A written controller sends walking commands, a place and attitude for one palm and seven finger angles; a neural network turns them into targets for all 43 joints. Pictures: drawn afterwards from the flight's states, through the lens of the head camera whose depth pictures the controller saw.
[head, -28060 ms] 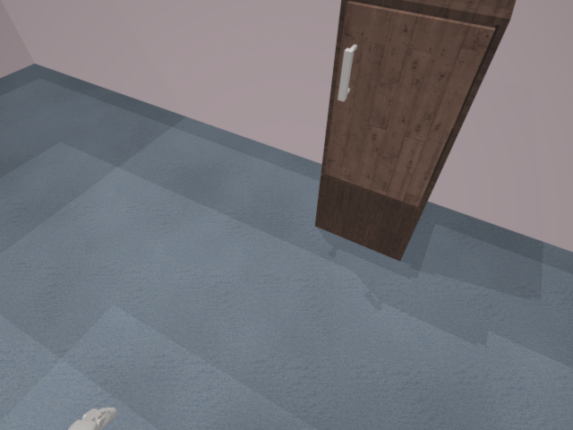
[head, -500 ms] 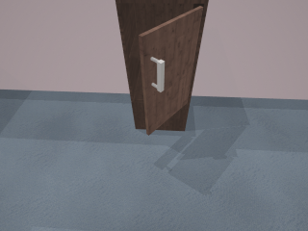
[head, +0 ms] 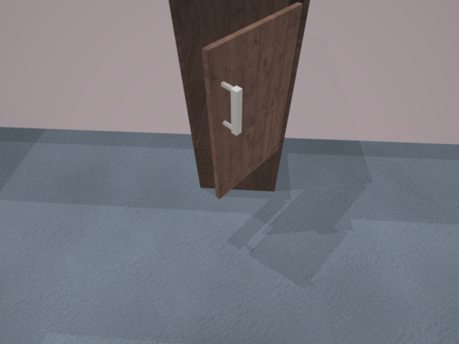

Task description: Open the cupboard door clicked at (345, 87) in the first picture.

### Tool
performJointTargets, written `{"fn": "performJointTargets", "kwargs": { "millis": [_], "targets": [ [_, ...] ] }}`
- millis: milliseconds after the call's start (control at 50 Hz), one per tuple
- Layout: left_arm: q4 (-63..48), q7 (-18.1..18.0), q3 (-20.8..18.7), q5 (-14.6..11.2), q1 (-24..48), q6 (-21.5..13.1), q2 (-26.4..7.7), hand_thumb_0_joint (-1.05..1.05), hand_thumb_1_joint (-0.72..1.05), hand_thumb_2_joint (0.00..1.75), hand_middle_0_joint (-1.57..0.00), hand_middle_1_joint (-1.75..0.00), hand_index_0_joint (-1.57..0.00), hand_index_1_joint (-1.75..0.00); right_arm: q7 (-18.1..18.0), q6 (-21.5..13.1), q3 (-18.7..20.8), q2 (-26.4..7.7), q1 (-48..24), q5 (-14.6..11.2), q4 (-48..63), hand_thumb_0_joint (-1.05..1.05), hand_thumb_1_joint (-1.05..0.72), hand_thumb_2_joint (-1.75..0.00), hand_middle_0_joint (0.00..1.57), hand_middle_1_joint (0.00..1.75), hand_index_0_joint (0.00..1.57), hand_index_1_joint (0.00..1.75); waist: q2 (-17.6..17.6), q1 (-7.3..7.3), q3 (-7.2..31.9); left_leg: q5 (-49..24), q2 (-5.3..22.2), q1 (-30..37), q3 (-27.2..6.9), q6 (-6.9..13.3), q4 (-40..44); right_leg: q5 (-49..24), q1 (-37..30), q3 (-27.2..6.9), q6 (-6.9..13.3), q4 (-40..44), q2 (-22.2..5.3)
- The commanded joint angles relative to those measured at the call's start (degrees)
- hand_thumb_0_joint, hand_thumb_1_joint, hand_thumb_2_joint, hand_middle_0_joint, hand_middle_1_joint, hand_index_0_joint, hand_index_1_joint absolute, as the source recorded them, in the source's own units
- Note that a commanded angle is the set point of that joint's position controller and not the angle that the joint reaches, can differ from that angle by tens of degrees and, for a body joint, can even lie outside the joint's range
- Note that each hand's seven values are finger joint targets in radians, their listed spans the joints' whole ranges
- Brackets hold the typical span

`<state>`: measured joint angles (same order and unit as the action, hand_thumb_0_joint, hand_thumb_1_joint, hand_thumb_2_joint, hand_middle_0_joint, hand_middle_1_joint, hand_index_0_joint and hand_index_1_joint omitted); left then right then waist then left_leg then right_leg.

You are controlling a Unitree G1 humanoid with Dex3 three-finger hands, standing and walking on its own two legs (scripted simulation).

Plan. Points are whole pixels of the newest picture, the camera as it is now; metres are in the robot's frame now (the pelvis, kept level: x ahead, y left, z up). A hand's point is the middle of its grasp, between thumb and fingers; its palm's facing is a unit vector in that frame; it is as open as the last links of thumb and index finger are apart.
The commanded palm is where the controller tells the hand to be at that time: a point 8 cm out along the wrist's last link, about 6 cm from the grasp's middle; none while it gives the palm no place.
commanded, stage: look to check the result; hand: left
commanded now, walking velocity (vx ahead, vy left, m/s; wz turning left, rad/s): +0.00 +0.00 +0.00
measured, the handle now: (231, 108) +0.68 +0.04 +0.00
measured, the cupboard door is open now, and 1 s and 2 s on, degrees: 50 50 50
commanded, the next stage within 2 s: walk to a spot facing it in 0.26 s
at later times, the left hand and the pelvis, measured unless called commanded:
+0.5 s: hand out of the picture +0.05 +0.20 -0.17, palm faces +0.02 -0.96 -0.27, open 7.3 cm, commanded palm none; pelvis +0.01 +0.00 +0.00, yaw -1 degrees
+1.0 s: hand out of the picture +0.10 +0.16 -0.16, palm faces -0.19 -0.93 -0.31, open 7.3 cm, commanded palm none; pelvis +0.00 -0.03 -0.01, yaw -16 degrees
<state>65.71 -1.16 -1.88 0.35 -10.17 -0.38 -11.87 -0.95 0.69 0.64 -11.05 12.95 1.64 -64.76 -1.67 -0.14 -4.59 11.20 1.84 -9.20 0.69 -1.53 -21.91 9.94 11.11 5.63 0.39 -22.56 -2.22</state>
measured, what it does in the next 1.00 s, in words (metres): lifts its left foot, turning right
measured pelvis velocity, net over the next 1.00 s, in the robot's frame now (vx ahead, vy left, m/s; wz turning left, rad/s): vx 0.00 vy -0.03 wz -0.28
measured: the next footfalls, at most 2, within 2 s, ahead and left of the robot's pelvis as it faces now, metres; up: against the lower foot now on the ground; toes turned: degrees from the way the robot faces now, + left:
left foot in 1.32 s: +0.10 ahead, +0.10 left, +0.00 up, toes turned -29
right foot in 1.68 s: -0.03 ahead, -0.14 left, +0.00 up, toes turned -43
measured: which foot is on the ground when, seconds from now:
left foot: down 0.00-0.84, up 0.86-1.00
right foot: down 0.00-1.00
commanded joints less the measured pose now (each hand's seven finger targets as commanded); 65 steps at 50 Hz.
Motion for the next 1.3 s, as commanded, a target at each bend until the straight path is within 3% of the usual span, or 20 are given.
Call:
{"fn": "performJointTargets", "kwargs": {
  "millis": [0, 360, 420, 540, 600, 640, 700, 740, 780, 800, 820, 840, 860, 900, 980, 1140, 1200, 1240, 1260, 1280],
  "targets": [
    [-2.2, -0.3, -1.2, 0.2, -1.3, -0.9, -8.5, 0.00, 0.90, 0.90, -0.20, -0.30, -0.20, -0.30, -0.6, -0.9, 1.2, -7.6, 2.2, -0.3, 1.4, 0.00, -0.90, -0.90, 0.20, 0.30, 0.20, 0.30, 2.3, -0.20, 3.2, -4.2, 4.0, -1.2, -2.6, 2.2, 3.7, 0.1, -2.4, -5.2, 1.9, 5.3, -5.2],
    [-2.2, -0.1, -1.2, 0.2, 0.0, -1.2, -10.0, 0.00, 0.90, 0.90, -0.20, -0.30, -0.20, -0.30, -0.5, -1.1, 1.1, -9.4, -0.5, -0.2, 1.6, 0.00, -0.90, -0.90, 0.20, 0.30, 0.20, 0.30, 1.8, -0.08, 3.1, -5.2, 4.3, 0.0, -2.9, 2.1, 4.8, -1.6, -3.3, -5.5, 1.9, 6.4, -5.3],
    [-2.3, -0.3, -1.0, 0.2, -1.2, -0.2, -7.1, 0.00, 0.90, 0.90, -0.20, -0.30, -0.20, -0.30, -0.8, -0.3, 0.7, -5.9, 1.5, -0.2, 1.3, 0.00, -0.90, -0.90, 0.20, 0.30, 0.20, 0.30, 1.5, -0.44, 3.4, -4.7, 4.7, 1.3, -0.5, 1.4, 2.3, -3.9, -1.0, -6.8, 1.7, 5.3, -5.2],
    [-5.7, 0.3, -3.0, 0.7, -0.4, 1.7, -9.3, 0.00, 0.90, 0.90, -0.20, -0.30, -0.20, -0.30, -1.7, 0.8, 2.4, -7.6, 2.8, -0.2, 4.2, 0.00, -0.90, -0.90, 0.20, 0.30, 0.20, 0.30, 3.3, -0.89, 3.0, -0.8, 5.5, -0.6, 3.1, 1.3, -2.8, -7.9, 2.8, -10.2, 2.9, 0.5, -5.2],
    [-8.1, 0.9, -3.5, 0.8, 0.3, 2.4, -8.2, 0.00, 0.90, 0.90, -0.20, -0.30, -0.20, -0.30, -2.0, 0.6, 3.1, -9.0, 2.7, 0.0, 6.1, 0.00, -0.90, -0.90, 0.20, 0.30, 0.20, 0.30, -0.5, -0.98, 2.9, 0.7, 8.6, -0.2, 0.7, 2.7, -0.4, -5.4, 7.0, -9.6, 2.1, -4.4, -2.1],
    [-9.7, 1.3, -3.6, 0.9, 0.6, 2.7, -6.8, 0.00, 0.90, 0.90, -0.20, -0.30, -0.20, -0.30, -2.2, 0.4, 3.8, -10.9, 2.8, 0.2, 7.0, 0.00, -0.90, -0.90, 0.20, 0.30, 0.20, 0.30, -5.8, -0.95, 2.9, 1.2, 13.8, 0.2, -4.0, 5.4, 3.5, -0.3, 10.2, -6.4, 0.9, -12.5, 1.2],
    [-11.9, 1.8, -3.9, 1.0, 1.3, 3.5, -5.3, 0.00, 0.90, 0.90, -0.20, -0.30, -0.20, -0.30, -2.2, -0.1, 4.2, -11.7, 1.9, 0.6, 8.6, 0.00, -0.90, -0.90, 0.20, 0.30, 0.20, 0.30, -12.7, -0.59, 2.6, -8.5, 20.9, -0.3, -6.6, 11.4, 6.4, 19.4, 14.4, -5.1, -0.1, -30.6, 1.6],
    [-12.4, 2.1, -4.0, 0.8, 0.3, 3.1, -4.5, 0.00, 0.90, 0.90, -0.20, -0.30, -0.20, -0.30, -2.2, -0.3, 4.5, -11.5, -0.2, 0.7, 9.9, 0.00, -0.90, -0.90, 0.20, 0.30, 0.20, 0.30, -9.4, 0.80, 3.4, -15.9, 20.4, -0.5, -2.5, 10.3, 1.6, 19.2, 11.5, -5.4, 0.3, -26.1, 0.2],
    [-11.1, 2.3, -4.4, 0.8, -5.2, 2.2, -4.9, 0.00, 0.90, 0.90, -0.20, -0.30, -0.20, -0.30, -2.1, 0.0, 4.5, -11.7, -2.1, 0.4, 10.6, 0.00, -0.90, -0.90, 0.20, 0.30, 0.20, 0.30, -4.9, 3.48, 5.9, -15.9, 15.4, -1.3, 3.5, 5.4, -8.4, 6.8, 2.4, -3.5, 0.4, -10.7, 1.2],
    [-10.2, 1.8, -5.3, 1.3, -9.1, 1.5, -9.0, 0.00, 0.90, 0.90, -0.20, -0.30, -0.20, -0.30, -2.0, 0.4, 4.6, -9.7, -2.5, -0.4, 11.6, 0.00, -0.90, -0.90, 0.20, 0.30, 0.20, 0.30, 7.9, 5.05, 7.3, -3.8, 8.8, -7.7, 7.5, 1.4, -20.5, -9.0, -4.5, -12.9, 2.0, 0.9, -3.8],
    [-9.9, 0.7, -6.6, 1.7, -11.0, 1.0, -15.7, 0.00, 0.90, 0.90, -0.20, -0.30, -0.20, -0.30, -1.5, 0.5, 3.9, -5.5, -3.8, -1.0, 14.6, 0.00, -0.90, -0.90, 0.20, 0.30, 0.20, 0.30, 24.7, 5.48, 6.0, 23.7, -0.2, -22.1, 8.3, -1.5, -35.1, -26.3, -8.4, -33.7, 7.4, 5.6, -17.8],
    [-9.7, 0.1, -6.3, 0.6, -11.4, 1.3, -14.9, 0.00, 0.90, 0.90, -0.20, -0.30, -0.20, -0.30, -1.5, 1.4, 4.2, -7.3, -3.9, -1.0, 13.8, 0.00, -0.90, -0.90, 0.20, 0.30, 0.20, 0.30, 17.3, 5.50, 5.4, 24.7, 1.0, -22.1, 0.1, -0.7, -42.4, -25.5, -6.5, -33.0, 10.6, 4.7, -18.2],
    [-11.1, 0.0, -5.8, 0.6, -8.1, 1.6, -13.8, 0.00, 0.90, 0.90, -0.20, -0.30, -0.20, -0.30, -1.1, 1.6, 4.2, -6.6, -3.7, -1.1, 13.7, 0.00, -0.90, -0.90, 0.20, 0.30, 0.20, 0.30, 12.3, 3.55, 3.0, 21.0, 2.3, -23.2, -1.3, -0.5, -44.7, -13.5, -2.8, -30.6, 12.6, 5.4, -16.4],
    [-13.3, -0.5, -5.4, 0.8, -2.7, 1.6, -10.4, 0.00, 0.90, 0.90, -0.20, -0.30, -0.20, -0.30, -1.0, 1.6, 4.3, -6.8, -4.5, -0.7, 13.2, 0.00, -0.90, -0.90, 0.20, 0.30, 0.20, 0.30, 12.0, 1.23, 3.5, 14.7, 2.9, -23.7, -2.1, -1.2, -45.4, -11.2, -1.6, -28.4, 11.0, 4.2, -11.2],
    [-13.7, -0.7, -5.2, 0.8, -4.9, 0.9, -10.0, 0.00, 0.90, 0.90, -0.20, -0.30, -0.20, -0.30, -0.9, 1.6, 3.8, -5.3, -5.5, -0.9, 13.7, 0.00, -0.90, -0.90, 0.20, 0.30, 0.20, 0.30, 6.0, 1.56, 8.7, 12.1, 1.3, -21.3, -1.2, -2.0, -39.3, -20.7, -6.9, -25.9, 10.3, 1.6, -8.7],
    [-14.3, -0.4, -5.8, 1.2, -6.5, 1.3, -11.0, 0.00, 0.90, 0.90, -0.20, -0.30, -0.20, -0.30, -1.2, 1.0, 3.9, -5.6, -9.5, -1.4, 16.8, 0.00, -0.90, -0.90, 0.20, 0.30, 0.20, 0.30, 9.8, 2.61, 7.3, 13.9, -0.9, -19.0, -2.3, -1.4, -28.1, -21.2, -6.6, -31.6, 11.3, 1.6, -7.9],
    [-15.5, -0.1, -6.0, 1.3, -4.3, 1.6, -11.4, 0.00, 0.90, 0.90, -0.20, -0.30, -0.20, -0.30, -1.3, 0.5, 3.8, -5.7, -7.9, -1.7, 17.2, 0.00, -0.90, -0.90, 0.20, 0.30, 0.20, 0.30, 8.8, 1.40, 8.0, 13.3, -1.8, -13.1, -2.9, -0.7, -20.2, -20.0, -3.0, -33.4, 10.6, 0.6, -6.9],
    [-16.3, -0.2, -5.8, 0.9, -1.9, 1.8, -11.1, 0.00, 0.90, 0.90, -0.20, -0.30, -0.20, -0.30, -1.7, 0.0, 3.8, -6.0, -3.2, -1.8, 16.1, 0.00, -0.90, -0.90, 0.20, 0.30, 0.20, 0.30, 7.2, -1.04, 9.8, 6.4, -1.7, -3.3, -3.0, -0.4, -8.4, -17.6, 2.1, -32.3, 7.6, -2.3, -4.7],
    [-17.0, 0.1, -5.5, 0.5, -0.6, 1.9, -10.0, 0.00, 0.90, 0.90, -0.20, -0.30, -0.20, -0.30, -2.0, -0.4, 4.0, -7.4, -0.3, -1.7, 15.4, 0.00, -0.90, -0.90, 0.20, 0.30, 0.20, 0.30, 4.7, -2.53, 10.7, 2.2, 1.0, 5.6, -4.0, 0.2, -1.9, -10.3, 8.8, -29.0, 4.9, -4.7, -1.6],
    [-18.0, 0.6, -4.8, 0.0, -1.5, 2.0, -7.0, 0.00, 0.90, 0.90, -0.20, -0.30, -0.20, -0.30, -2.3, -1.0, 4.7, -12.1, 0.4, -1.0, 15.6, 0.00, -0.90, -0.90, 0.20, 0.30, 0.20, 0.30, -7.8, -2.64, 10.6, 4.0, 12.6, 12.6, -16.5, 3.9, 5.0, 5.6, 19.7, -22.0, 1.7, -12.2, 5.6]
  ]
}}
